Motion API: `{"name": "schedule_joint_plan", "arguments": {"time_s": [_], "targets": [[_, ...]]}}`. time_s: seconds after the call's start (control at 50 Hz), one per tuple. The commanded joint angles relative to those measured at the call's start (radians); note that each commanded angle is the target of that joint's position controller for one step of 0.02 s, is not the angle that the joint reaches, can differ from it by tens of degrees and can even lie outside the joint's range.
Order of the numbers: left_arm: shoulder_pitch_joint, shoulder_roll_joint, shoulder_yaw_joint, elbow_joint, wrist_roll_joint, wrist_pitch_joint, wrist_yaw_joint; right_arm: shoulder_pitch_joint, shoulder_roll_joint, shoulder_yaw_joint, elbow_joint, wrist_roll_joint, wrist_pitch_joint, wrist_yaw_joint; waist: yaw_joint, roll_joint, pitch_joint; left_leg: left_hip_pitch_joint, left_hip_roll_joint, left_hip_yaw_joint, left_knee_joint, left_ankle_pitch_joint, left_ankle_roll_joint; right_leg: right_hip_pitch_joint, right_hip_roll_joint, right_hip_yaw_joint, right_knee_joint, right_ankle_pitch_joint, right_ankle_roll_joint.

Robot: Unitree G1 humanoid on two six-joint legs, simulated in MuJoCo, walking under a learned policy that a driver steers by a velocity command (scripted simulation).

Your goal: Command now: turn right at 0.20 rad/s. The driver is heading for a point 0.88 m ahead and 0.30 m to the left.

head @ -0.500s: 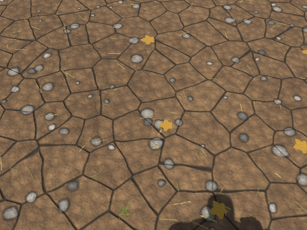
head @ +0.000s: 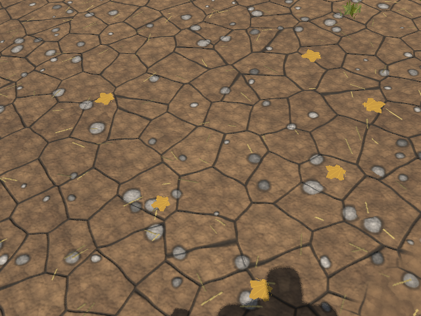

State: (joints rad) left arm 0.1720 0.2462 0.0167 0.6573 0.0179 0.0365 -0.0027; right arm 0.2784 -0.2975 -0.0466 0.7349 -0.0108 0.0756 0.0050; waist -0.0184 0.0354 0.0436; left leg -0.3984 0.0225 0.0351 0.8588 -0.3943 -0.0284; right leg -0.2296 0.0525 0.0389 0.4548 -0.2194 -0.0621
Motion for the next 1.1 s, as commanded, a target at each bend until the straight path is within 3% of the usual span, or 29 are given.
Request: {"name": "schedule_joint_plan", "arguments": {"time_s": [0.02,0.06,0.08,0.1,0.12,0.14,0.16,0.18,0.24,0.3,0.42,0.72,1.0,1.02,1.04,1.06,1.08,1.1], "targets": [[0.015,0.138,0.038,-0.028,0.007,-0.014,0.003,-0.033,-0.048,-0.006,-0.065,0.003,-0.009,-0.006,0.045,-0.186,-0.077,0.045,-0.013,-0.006,-0.148,-0.034,0.022,0.084,-0.239,0.199,-0.093,0.325,-0.152],[0.008,0.139,0.036,-0.011,0.006,-0.013,0.004,-0.010,-0.041,-0.003,-0.053,0.008,-0.015,-0.016,0.028,-0.167,-0.077,0.125,-0.028,0.000,-0.281,0.009,0.036,0.055,-0.236,0.219,-0.064,0.347,-0.145],[-0.011,0.133,0.032,-0.006,-0.002,-0.014,0.008,0.022,-0.025,0.002,-0.038,0.006,-0.024,-0.020,-0.002,-0.138,-0.081,0.208,-0.032,0.006,-0.420,0.117,0.045,0.022,-0.219,0.213,-0.040,0.326,-0.119],[-0.008,0.112,0.024,-0.001,-0.007,-0.019,0.013,0.035,-0.028,0.007,-0.031,-0.006,-0.039,-0.025,-0.010,-0.095,-0.095,0.316,0.014,-0.051,-0.523,0.251,0.054,-0.039,-0.200,0.214,-0.030,0.249,-0.072],[0.019,0.063,0.009,-0.004,-0.005,-0.027,0.013,0.039,-0.076,0.006,-0.036,-0.026,-0.057,-0.032,0.014,0.026,-0.121,0.380,0.163,-0.212,-0.581,0.323,0.076,-0.088,-0.139,0.167,0.038,0.130,-0.023],[0.055,0.053,0.009,0.009,-0.009,-0.020,0.008,-0.056,-0.136,-0.006,-0.044,-0.008,-0.062,-0.027,0.079,0.135,-0.059,0.216,0.226,-0.263,-0.556,0.401,0.134,-0.034,-0.026,0.073,-0.009,-0.034,0.004],[0.037,0.083,0.012,0.035,0.005,-0.014,0.007,-0.092,-0.084,0.004,-0.047,-0.003,-0.065,-0.016,0.062,0.114,-0.046,0.150,0.201,-0.231,-0.552,0.336,0.135,0.056,-0.042,0.066,-0.034,-0.020,0.014],[0.022,0.094,0.018,0.048,0.006,-0.014,0.003,-0.095,-0.061,0.012,-0.047,-0.003,-0.068,-0.012,0.047,0.109,-0.036,0.144,0.151,-0.193,-0.549,0.272,0.104,0.073,-0.046,0.084,-0.047,0.034,0.011],[0.018,0.107,0.025,0.078,0.003,-0.026,-0.002,-0.051,-0.068,0.008,-0.021,0.004,-0.069,-0.021,0.019,0.076,-0.043,0.204,0.090,-0.137,-0.526,0.248,0.073,0.054,-0.074,0.107,-0.052,0.137,0.005],[0.027,0.082,0.019,0.120,0.000,-0.033,0.011,-0.047,-0.054,0.010,-0.007,0.002,-0.067,-0.024,0.009,-0.004,-0.036,0.233,0.087,-0.131,-0.512,0.227,0.081,0.015,-0.077,0.115,-0.078,0.115,0.013],[0.044,0.083,0.021,0.194,-0.003,-0.036,0.021,-0.057,-0.048,0.011,0.037,-0.002,-0.070,-0.027,0.010,-0.038,-0.030,0.235,0.078,-0.126,-0.517,0.217,0.087,0.023,-0.089,0.128,-0.103,0.122,0.014],[0.069,0.075,0.015,0.383,-0.009,-0.035,0.038,-0.015,-0.021,0.023,0.213,-0.002,-0.079,-0.035,0.017,-0.027,-0.010,0.235,0.073,-0.123,-0.551,0.237,0.084,0.073,-0.109,0.126,-0.136,0.145,0.008],[0.090,0.030,-0.002,0.482,-0.011,-0.036,0.046,0.040,0.021,0.039,0.327,-0.003,-0.081,-0.045,0.014,-0.031,0.009,0.237,0.069,-0.120,-0.547,0.249,0.083,0.066,-0.110,0.113,-0.138,0.150,0.011],[0.112,0.031,0.000,0.487,-0.010,-0.033,0.046,0.066,0.008,0.032,0.337,-0.006,-0.078,-0.042,0.011,-0.024,-0.035,0.255,0.047,-0.113,-0.546,0.042,0.094,0.065,-0.080,0.093,-0.118,-0.044,-0.002],[0.117,0.061,0.013,0.478,-0.006,-0.027,0.042,0.074,-0.029,0.017,0.333,-0.008,-0.070,-0.038,0.005,-0.001,-0.018,0.232,0.037,-0.141,-0.541,-0.243,0.122,0.000,-0.042,0.073,-0.065,-0.331,-0.025],[0.080,0.079,0.022,0.453,0.006,-0.022,0.032,0.104,-0.055,0.006,0.331,-0.013,-0.063,-0.031,-0.018,0.017,0.054,0.209,0.077,-0.225,-0.577,-0.460,0.161,-0.138,-0.035,0.085,-0.016,-0.500,-0.040],[0.011,0.041,0.015,0.409,0.011,-0.027,0.020,0.153,-0.063,-0.002,0.340,-0.009,-0.062,-0.029,-0.049,0.073,0.110,0.241,0.157,-0.347,-0.648,-0.562,0.211,-0.255,-0.023,0.040,0.074,-0.462,-0.032],[-0.073,-0.012,0.002,0.361,0.009,-0.038,0.009,0.173,-0.061,-0.010,0.352,-0.002,-0.067,-0.032,-0.061,0.142,0.159,0.268,0.268,-0.467,-0.753,-0.540,0.257,-0.342,-0.017,-0.065,0.219,-0.230,-0.005]]}}
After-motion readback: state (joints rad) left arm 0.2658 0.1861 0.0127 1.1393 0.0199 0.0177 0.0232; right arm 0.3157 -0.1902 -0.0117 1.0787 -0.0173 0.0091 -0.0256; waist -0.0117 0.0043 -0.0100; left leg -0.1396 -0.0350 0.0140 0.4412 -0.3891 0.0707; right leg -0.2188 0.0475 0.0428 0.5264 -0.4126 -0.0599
